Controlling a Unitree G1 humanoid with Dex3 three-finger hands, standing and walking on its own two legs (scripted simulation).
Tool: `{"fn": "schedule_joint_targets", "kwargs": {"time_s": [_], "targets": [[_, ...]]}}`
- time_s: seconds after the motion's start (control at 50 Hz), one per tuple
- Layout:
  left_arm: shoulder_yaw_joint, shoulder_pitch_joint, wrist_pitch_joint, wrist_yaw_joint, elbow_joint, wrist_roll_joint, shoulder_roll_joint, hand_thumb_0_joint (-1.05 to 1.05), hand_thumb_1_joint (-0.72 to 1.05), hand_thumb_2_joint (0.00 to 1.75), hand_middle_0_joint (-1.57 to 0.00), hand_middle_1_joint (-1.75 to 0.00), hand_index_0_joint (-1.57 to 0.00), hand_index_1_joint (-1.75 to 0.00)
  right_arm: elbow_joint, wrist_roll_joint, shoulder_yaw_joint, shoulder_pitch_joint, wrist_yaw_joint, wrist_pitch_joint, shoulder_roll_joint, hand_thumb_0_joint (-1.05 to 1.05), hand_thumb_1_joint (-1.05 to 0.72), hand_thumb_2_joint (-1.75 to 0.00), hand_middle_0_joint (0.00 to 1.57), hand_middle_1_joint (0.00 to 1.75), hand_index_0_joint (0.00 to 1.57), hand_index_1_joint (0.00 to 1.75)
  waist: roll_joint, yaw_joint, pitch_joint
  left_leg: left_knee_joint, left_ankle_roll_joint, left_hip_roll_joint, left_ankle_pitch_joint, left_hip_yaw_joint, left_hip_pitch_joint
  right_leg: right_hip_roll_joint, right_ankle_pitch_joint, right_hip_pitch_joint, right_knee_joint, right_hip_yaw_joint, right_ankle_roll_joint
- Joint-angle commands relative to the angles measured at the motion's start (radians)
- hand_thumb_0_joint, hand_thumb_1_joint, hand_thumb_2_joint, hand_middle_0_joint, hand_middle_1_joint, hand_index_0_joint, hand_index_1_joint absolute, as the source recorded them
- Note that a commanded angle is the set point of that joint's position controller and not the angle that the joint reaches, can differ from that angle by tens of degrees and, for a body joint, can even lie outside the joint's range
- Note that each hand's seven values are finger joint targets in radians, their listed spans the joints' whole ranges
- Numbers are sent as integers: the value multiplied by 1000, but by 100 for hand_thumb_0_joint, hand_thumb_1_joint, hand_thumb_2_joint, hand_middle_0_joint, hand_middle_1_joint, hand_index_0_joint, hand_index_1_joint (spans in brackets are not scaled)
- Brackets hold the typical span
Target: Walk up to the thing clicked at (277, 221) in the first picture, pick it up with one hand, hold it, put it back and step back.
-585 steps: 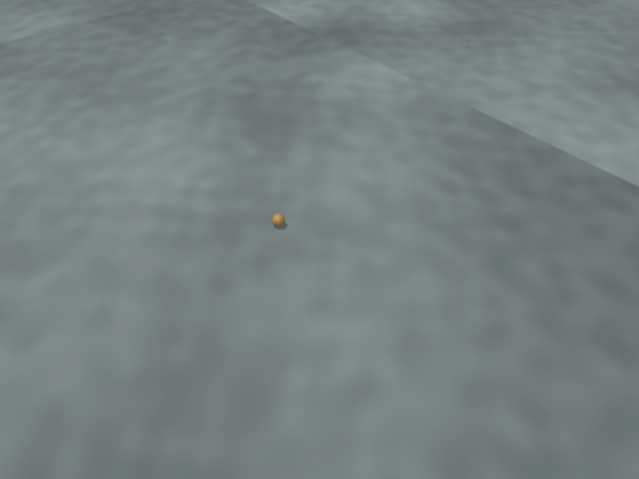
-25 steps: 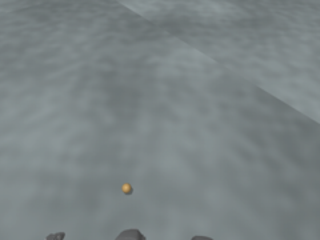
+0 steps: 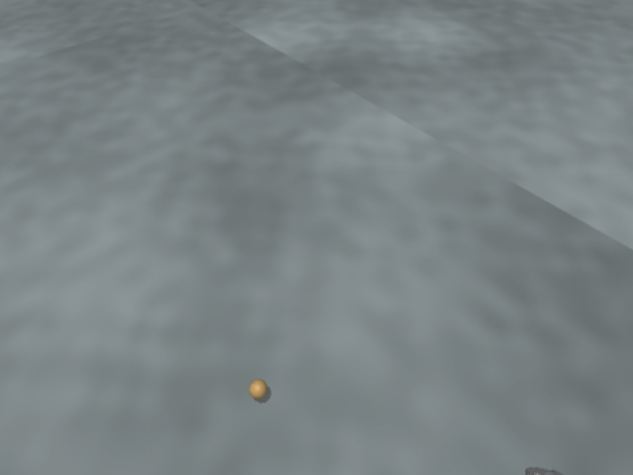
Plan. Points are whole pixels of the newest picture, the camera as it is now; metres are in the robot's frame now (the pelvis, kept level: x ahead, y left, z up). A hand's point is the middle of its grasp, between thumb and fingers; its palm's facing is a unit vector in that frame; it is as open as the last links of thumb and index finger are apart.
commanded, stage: walk up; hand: left
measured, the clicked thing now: (258, 388) +0.46 +0.24 -0.75
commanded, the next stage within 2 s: none
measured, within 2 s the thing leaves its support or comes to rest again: neither
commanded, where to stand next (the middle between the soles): +0.10 +0.00 m, yaw +0 degrees
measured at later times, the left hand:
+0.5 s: hand out of the picture +0.07 +0.26 -0.15, palm faces -0.02 -0.95 -0.33, open 7.4 cm
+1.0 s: hand out of the picture +0.07 +0.30 -0.16, palm faces +0.00 -0.93 -0.36, open 7.4 cm
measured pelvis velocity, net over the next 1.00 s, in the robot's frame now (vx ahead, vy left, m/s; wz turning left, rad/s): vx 0.06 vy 0.02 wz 0.01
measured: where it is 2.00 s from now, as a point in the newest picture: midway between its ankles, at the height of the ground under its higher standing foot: outside the picture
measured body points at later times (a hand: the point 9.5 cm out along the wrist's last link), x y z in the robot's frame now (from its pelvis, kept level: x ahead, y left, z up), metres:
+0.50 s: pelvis +0.01 +0.01 +0.01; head +0.02 +0.02 +0.46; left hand +0.08 +0.31 -0.13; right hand +0.08 -0.29 -0.12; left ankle +0.06 +0.13 -0.74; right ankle -0.02 -0.13 -0.74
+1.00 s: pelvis +0.06 +0.02 -0.01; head +0.06 +0.03 +0.44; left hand +0.07 +0.35 -0.14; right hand +0.13 -0.30 -0.12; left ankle +0.08 +0.13 -0.74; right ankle -0.02 -0.12 -0.73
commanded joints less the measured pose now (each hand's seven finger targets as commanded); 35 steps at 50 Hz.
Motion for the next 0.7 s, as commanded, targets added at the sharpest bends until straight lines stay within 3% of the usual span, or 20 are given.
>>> {"fn": "schedule_joint_targets", "kwargs": {"time_s": [0.0,0.08,0.2,0.26,0.44,0.64,0.66,0.68], "targets": [[51,-65,-24,12,-38,-6,219,0,90,90,-20,-30,-20,-30,-30,3,-44,-51,-16,-28,-211,0,-90,-90,20,30,20,30,-49,-8,-118,-88,38,86,119,-101,139,-117,140,-41,-180,108,-42],[53,-73,-19,11,-17,-6,216,0,90,90,-20,-30,-20,-30,-6,0,-42,-58,-19,-29,-205,0,-90,-90,20,30,20,30,-34,-5,-123,-123,34,93,128,-109,119,-109,160,0,-187,88,-39],[49,-73,-12,8,4,-3,206,0,90,90,-20,-30,-20,-30,9,-6,-47,-65,-18,-28,-211,0,-90,-90,20,30,20,30,10,-7,-97,-201,36,108,-51,-145,75,-96,69,2,-199,80,-41],[49,-67,-15,6,8,0,202,0,90,90,-20,-30,-20,-30,14,-6,-48,-58,-18,-30,-212,0,-90,-90,20,30,20,30,21,-8,-111,-208,37,107,-52,-145,72,-100,79,23,-204,80,-42],[49,-51,-20,9,18,2,202,0,90,90,-20,-30,-20,-30,16,-3,-49,-58,-19,-29,-204,0,-90,-90,20,30,20,30,-1,-14,-135,-167,37,100,66,-121,126,-106,135,4,-211,80,-34],[51,-45,-17,12,22,1,198,0,90,90,-20,-30,-20,-30,18,-2,-49,-58,-21,-22,-201,0,-90,-90,20,30,20,30,-5,-15,-128,-157,35,100,99,-116,136,-108,151,0,-217,74,-28],[51,-47,-16,12,22,4,202,0,90,90,-20,-30,-20,-30,17,-3,-51,-61,-21,-21,-200,0,-90,-90,20,30,20,30,-13,-16,-122,-161,36,96,78,-114,133,-108,143,-8,-219,77,-30],[70,26,-26,-1,-10,22,239,0,90,90,-20,-30,-20,-30,-13,-19,-87,29,-5,-23,-256,0,-90,-90,20,30,20,30,-14,-19,-201,-119,77,40,-347,-86,168,-56,-234,7,-175,53,-67]]}}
